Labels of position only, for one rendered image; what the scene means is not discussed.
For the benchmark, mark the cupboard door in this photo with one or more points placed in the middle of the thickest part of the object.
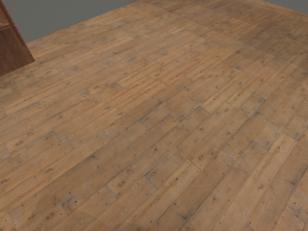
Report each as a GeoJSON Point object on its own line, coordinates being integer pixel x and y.
{"type": "Point", "coordinates": [6, 15]}

